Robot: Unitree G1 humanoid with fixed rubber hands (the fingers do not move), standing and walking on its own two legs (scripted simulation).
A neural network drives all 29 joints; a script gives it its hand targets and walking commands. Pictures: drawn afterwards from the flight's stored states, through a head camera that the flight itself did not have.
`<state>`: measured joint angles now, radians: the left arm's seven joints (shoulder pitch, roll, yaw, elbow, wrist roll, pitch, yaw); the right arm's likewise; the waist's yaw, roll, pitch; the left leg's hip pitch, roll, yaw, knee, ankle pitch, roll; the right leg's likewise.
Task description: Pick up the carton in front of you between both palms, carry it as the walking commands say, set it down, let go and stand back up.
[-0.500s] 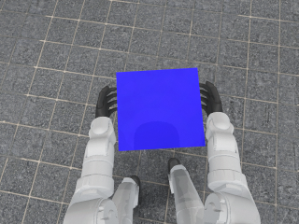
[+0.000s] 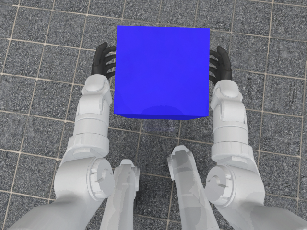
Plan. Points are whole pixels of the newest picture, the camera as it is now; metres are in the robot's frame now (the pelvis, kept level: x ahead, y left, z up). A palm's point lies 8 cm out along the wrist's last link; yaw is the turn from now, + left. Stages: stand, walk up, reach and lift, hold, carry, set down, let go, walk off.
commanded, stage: set down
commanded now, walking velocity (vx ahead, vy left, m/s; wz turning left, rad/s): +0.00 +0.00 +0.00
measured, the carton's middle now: (160, 83) +0.47 -0.08 -0.17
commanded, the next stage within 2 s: none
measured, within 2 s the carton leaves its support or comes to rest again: rests again in 1.44 s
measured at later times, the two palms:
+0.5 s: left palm (121, 79) +0.53 +0.05 -0.24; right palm (211, 89) +0.44 -0.24 -0.24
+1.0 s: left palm (127, 81) +0.55 +0.04 -0.35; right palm (204, 92) +0.46 -0.25 -0.34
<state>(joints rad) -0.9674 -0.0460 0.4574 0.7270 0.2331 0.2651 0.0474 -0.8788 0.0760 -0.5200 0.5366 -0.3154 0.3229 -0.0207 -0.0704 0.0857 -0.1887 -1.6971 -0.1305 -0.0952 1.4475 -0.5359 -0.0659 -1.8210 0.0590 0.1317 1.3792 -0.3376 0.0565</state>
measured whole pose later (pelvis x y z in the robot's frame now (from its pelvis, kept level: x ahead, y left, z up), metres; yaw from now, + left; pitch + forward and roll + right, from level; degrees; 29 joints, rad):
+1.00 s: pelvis -0.02 +0.02 -0.17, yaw +2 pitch +46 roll -2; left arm -1.56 0.23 0.05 1.08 0.03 0.24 0.16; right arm -1.27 -0.10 -0.62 0.73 -0.14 0.25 -0.04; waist -0.20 0.06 0.22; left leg -2.23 -0.23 -0.10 2.09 -0.66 -0.09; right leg -2.31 0.01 0.08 1.97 -0.46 0.10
